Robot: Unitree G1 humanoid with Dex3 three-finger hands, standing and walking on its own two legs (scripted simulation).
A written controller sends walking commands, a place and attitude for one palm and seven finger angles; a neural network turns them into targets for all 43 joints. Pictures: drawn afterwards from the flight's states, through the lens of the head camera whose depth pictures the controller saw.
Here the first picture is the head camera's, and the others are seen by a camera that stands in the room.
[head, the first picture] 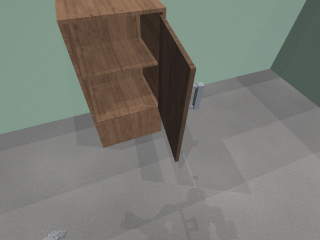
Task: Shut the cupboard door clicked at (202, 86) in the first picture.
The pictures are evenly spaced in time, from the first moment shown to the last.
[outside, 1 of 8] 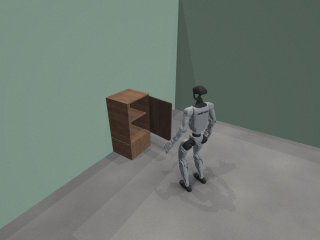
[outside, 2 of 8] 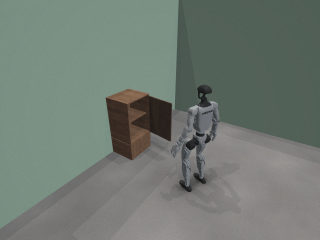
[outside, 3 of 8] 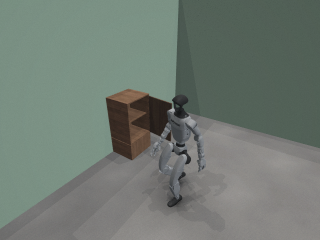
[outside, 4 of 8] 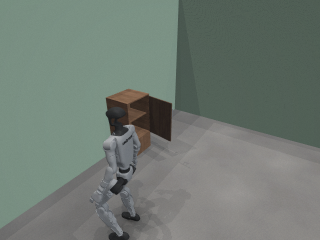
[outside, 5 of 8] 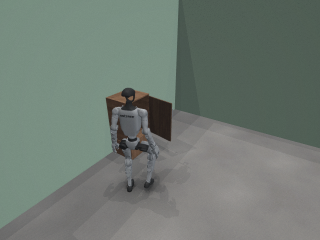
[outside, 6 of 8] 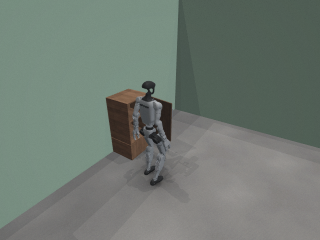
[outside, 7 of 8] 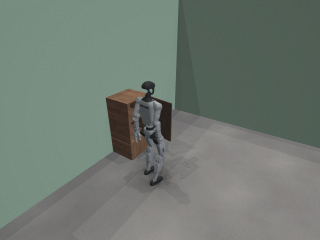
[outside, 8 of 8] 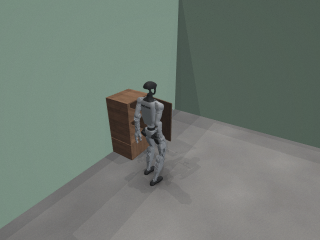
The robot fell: no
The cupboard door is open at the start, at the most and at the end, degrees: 82 82 82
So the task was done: no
